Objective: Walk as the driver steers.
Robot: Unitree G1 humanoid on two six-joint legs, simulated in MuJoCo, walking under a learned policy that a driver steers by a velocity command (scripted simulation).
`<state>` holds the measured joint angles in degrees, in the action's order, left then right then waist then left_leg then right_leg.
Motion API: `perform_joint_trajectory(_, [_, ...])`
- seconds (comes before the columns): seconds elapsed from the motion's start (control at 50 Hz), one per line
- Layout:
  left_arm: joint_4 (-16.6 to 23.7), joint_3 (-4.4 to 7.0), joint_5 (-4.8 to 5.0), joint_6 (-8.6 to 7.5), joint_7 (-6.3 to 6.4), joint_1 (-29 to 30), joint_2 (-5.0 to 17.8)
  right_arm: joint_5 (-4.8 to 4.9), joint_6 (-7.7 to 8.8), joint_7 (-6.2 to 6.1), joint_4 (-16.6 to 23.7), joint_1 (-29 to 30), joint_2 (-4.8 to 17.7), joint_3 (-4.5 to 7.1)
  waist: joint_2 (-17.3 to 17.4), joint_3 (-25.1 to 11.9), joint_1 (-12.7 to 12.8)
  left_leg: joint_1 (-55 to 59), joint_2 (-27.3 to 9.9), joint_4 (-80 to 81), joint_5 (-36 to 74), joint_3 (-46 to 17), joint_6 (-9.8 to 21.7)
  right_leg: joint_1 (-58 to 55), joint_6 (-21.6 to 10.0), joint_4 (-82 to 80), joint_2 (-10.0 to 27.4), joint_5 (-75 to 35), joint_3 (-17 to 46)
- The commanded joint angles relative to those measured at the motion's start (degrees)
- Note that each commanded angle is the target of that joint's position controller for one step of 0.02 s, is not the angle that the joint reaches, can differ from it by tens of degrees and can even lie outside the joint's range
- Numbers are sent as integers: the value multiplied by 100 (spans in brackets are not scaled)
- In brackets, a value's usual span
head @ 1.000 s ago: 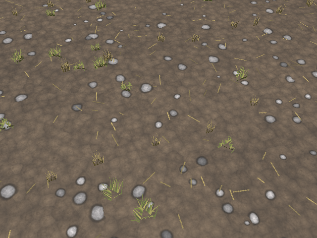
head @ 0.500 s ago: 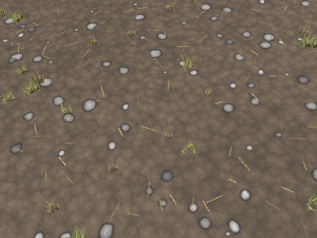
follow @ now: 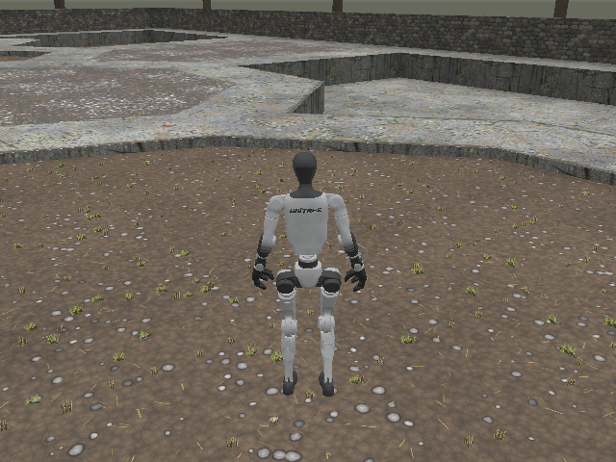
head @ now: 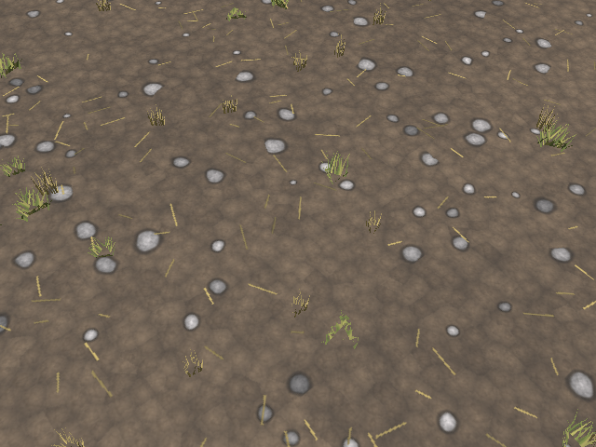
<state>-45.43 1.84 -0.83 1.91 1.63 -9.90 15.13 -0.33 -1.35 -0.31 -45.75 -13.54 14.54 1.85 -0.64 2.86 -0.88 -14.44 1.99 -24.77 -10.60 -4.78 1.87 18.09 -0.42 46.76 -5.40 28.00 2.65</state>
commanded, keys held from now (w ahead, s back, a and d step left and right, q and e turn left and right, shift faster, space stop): q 0.64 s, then no key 0.36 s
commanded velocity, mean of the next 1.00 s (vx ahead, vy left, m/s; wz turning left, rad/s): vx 0.00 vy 0.00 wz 0.44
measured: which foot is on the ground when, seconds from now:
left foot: down 0.00-0.22, up 0.24-0.66, down 0.68-1.00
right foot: up 0.00-0.20, down 0.22-0.66, up 0.68-1.00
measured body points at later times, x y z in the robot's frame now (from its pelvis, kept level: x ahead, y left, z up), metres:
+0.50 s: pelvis -0.02 -0.04 +0.00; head +0.02 -0.05 +0.45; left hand +0.01 +0.26 -0.10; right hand +0.17 -0.27 -0.13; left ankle -0.08 +0.08 -0.68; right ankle +0.00 -0.13 -0.74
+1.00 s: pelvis -0.04 +0.00 +0.00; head -0.03 +0.03 +0.45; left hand -0.11 +0.28 -0.14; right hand +0.19 -0.16 -0.11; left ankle -0.08 +0.06 -0.74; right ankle +0.02 -0.13 -0.71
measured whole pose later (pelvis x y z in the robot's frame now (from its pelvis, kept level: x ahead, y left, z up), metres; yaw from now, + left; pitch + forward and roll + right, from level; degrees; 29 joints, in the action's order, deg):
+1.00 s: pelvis -0.04 +0.00 +0.00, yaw +28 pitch -1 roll -1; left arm -47.0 2.3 -0.9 4.2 0.2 -14.0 16.3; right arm -1.1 -1.3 -0.2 -43.6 -10.4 13.8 0.4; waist -1.8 3.7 0.7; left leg -8.9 4.4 -22.5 -12.3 -1.6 4.7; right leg 18.8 1.4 43.3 1.4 22.3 0.6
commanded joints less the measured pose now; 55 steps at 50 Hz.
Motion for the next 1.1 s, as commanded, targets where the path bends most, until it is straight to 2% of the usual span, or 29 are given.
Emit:
perform_joint_trajectory(0.02, [311, 144, 7, -10, -9, -204, 485, 10, -27, -19, 331, 71, 1088, 363, 766, -465, 131, 720, -1151, 633, 2066, -1492, 1032, 652, 235, 419, 143, -3, 1])
perform_joint_trajectory(0.12, [490, 88, 64, -56, 21, -66, 454, -46, -122, 49, 369, 4, 1171, 488, 1010, -707, -40, 579, -1050, 555, 1467, -1880, 966, 226, 209, -581, 112, -212, -58])
perform_joint_trajectory(0.16, [461, 91, 75, -101, 40, -327, 501, -52, -165, 95, 442, 220, 1202, 518, 1078, -746, 76, 302, -950, 489, 1287, -2042, 805, -300, 104, -1284, 35, -447, -86])
perform_joint_trajectory(0.2, [347, 120, 23, -167, 108, -780, 581, 16, -188, 97, 542, 488, 1133, 506, 892, -681, 355, -374, -611, 226, 403, -1975, 364, -1236, -44, -2707, 124, -1218, -40])
perform_joint_trajectory(0.22, [386, 216, -67, -190, 165, -808, 1067, 35, -159, 90, 626, 353, 841, 431, -5, -594, 251, -1045, -139, -498, -753, -1513, 23, -1590, -292, -3452, 1194, -646, 1033])
perform_joint_trajectory(0.24, [597, 334, -88, -152, 148, -288, 1659, 39, -130, 51, 725, 205, 551, 372, -1425, -370, 94, -1833, 867, -1731, -1980, -223, -205, -1264, -879, -3903, 2554, -560, 2646])
perform_joint_trajectory(0.26, [601, 294, -172, -137, 101, -227, 1421, -144, -142, 17, 635, 215, 1069, 477, -847, -253, 72, -1547, 318, -2931, -2161, -207, -210, -566, -1277, -3613, 2817, -1437, 2432])
perform_joint_trajectory(0.28, [681, 166, -125, -154, 76, 17, 971, -111, -161, 43, 500, 77, 1119, 529, -435, -175, -129, -1348, 265, -3419, -1899, -224, -167, -375, -1253, -3468, 2478, -1968, 1921])
perform_joint_trajectory(0.3, [722, 108, -88, -167, 63, 242, 760, -106, -200, 79, 379, -109, 1045, 524, -357, -47, -259, -1318, 220, -3795, -1581, -132, -188, -319, -1091, -3355, 2097, -2384, 1303])
perform_joint_trajectory(0.32, [758, 97, -77, -191, 81, 328, 734, -110, -238, 132, 339, -201, 1006, 518, -568, -119, -301, -1425, 191, -4034, -1328, -39, -223, -566, -970, -3256, 1849, -2677, 906])
perform_joint_trajectory(0.34, [770, 99, -74, -208, 101, 262, 737, -104, -259, 185, 319, -243, 966, 494, -726, -156, -230, -1556, 172, -4137, -1281, 78, -299, -806, -973, -3128, 1740, -3281, 627])
perform_joint_trajectory(0.36, [734, 109, -72, -210, 98, 72, 750, -88, -271, 220, 353, -135, 942, 470, -698, -203, -113, -1635, 147, -4059, -1262, 156, -368, -1045, -995, -3029, 1715, -3633, 472])
perform_joint_trajectory(0.44, [560, 197, -53, -206, 93, -578, 895, -50, -311, 296, 611, 405, 820, 384, -735, -324, 285, -1859, 14, -3322, -1408, 277, -510, -1948, -1199, -2812, 2039, -4117, 420])
perform_joint_trajectory(0.56, [541, 294, -89, -192, -40, -453, 1075, 33, -327, 337, 839, 575, 693, 288, -962, -406, 307, -740, -61, -1950, -1608, 767, -307, -1506, -1104, -2539, 2162, -4293, -65])
perform_joint_trajectory(0.62, [518, 344, -45, -159, -85, -369, 1175, 44, -276, 319, 895, 457, 679, 279, -967, -485, 200, -216, 5, -1053, -1310, 961, -136, -1346, -935, -2165, 2201, -4194, -233])
perform_joint_trajectory(0.64, [515, 353, 11, -138, -86, -277, 1181, -2, -233, 293, 855, 283, 649, 274, -827, -519, 33, 211, 63, -329, -742, 1009, -54, -1110, -737, -1838, 2119, -3845, -425])
perform_joint_trajectory(0.66, [448, 342, 19, -122, -93, -434, 1118, -86, -160, 229, 808, 134, 754, 285, -416, -573, -58, 828, -12, 479, -53, 626, 35, -610, -416, -1328, 1949, -3160, -630])
perform_joint_trajectory(0.68, [567, 249, -45, -82, -123, -614, 743, -175, -60, 157, 834, -48, 1307, 386, 1046, -666, -16, 1658, -1384, 983, 825, -1203, 302, 629, -5, 95, 1387, -1053, -1110])
perform_joint_trajectory(0.7, [879, 144, -63, 17, -52, -235, 493, -63, -33, 155, 852, -286, 1894, 530, 1651, -535, -195, 1247, -2545, 752, 2881, -2388, 1266, 1406, 159, 870, 542, 905, -787])
perform_joint_trajectory(0.72, [797, 187, -76, 92, -22, -108, 726, 14, -27, 135, 765, -451, 1547, 470, 869, -558, -303, 1172, -2372, 661, 3014, -1933, 1532, 1317, 181, 1441, 772, 777, -269])
perform_joint_trajectory(0.74, [689, 199, 15, 111, -62, -168, 706, 16, -28, 103, 778, -67, 1178, 331, 734, -293, -67, 901, -1987, 705, 2730, -1405, 1412, 1248, 166, 1523, 823, 340, -153])
perform_joint_trajectory(0.76, [558, 213, 56, 85, -99, -286, 739, -20, -46, 71, 824, 379, 956, 251, 691, -130, 145, 728, -1582, 791, 2378, -998, 1133, 1129, 164, 1295, 886, -104, -107])
perform_joint_trajectory(0.8, [363, 254, -50, 81, -153, -539, 851, -8, -20, 1, 829, 550, 839, 187, 859, -313, 216, 880, -1226, 737, 2911, -612, 964, 894, 214, 1300, 783, -573, -247])
perform_joint_trajectory(0.86, [265, 208, -3, 130, -195, -558, 685, -13, 48, -4, 700, 373, 806, 137, 633, -456, 168, 1037, -1233, 749, 2810, -528, 945, 707, 265, 926, 734, -722, -238])
perform_joint_trajectory(0.94, [218, 145, -17, 179, -152, -332, 543, -71, 59, -20, 498, 192, 808, 91, 778, -247, -4, 944, -1260, 809, 1912, -695, 980, 433, 219, -113, 698, -601, -233])
perform_joint_trajectory(1.0, [124, 113, 12, 152, -89, -331, 495, -108, 65, -20, 375, 197, 826, 68, 778, -218, -24, 704, -1273, 711, 1740, -830, 1022, -31, 123, -778, 598, -474, -265])
perform_joint_trajectory(1.04, [53, 86, -35, 74, -79, -413, 475, -104, 44, -25, 226, 18, 900, 89, 763, -348, -57, 650, -1248, 942, -114, -1134, 1071, -314, 40, -1163, 480, -422, -419])
perform_joint_trajectory(1.08, [-28, 62, -103, -40, -87, -532, 419, -77, -25, -17, 149, 42, 978, 125, 657, -74, 96, 176, -1170, 1071, -2101, -1406, 1034, -708, -134, -1836, 376, -580, -596])
perform_joint_trajectory(1.1, [-105, 39, -118, -114, -79, -683, 364, -59, -28, -10, 157, 135, 890, 105, 518, 68, 238, -290, -1066, 977, -2627, -1412, 933, -1186, -270, -2301, 405, -697, -518])
Keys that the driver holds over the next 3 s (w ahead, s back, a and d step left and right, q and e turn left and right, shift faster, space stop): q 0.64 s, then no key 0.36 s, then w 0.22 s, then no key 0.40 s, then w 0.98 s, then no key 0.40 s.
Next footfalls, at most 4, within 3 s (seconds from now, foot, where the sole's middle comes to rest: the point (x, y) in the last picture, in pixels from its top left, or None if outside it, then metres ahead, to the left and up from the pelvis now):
0.22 right None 0.03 -0.12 -0.78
0.68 left None -0.05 0.08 -0.78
1.12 right None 0.03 -0.09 -0.78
1.48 left None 0.10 0.19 -0.78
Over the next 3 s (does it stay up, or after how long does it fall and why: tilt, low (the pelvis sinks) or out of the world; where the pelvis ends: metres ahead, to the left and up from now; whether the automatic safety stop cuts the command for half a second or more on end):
stays up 0.51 0.33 -0.02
